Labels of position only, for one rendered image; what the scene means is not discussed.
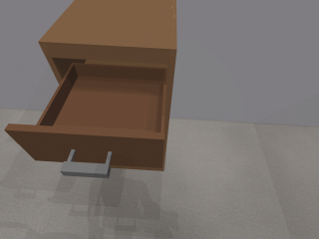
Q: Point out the cabinet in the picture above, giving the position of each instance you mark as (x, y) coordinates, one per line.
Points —
(136, 33)

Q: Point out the drawer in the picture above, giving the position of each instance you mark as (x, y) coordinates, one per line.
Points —
(99, 108)

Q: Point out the handle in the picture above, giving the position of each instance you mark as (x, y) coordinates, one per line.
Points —
(86, 169)

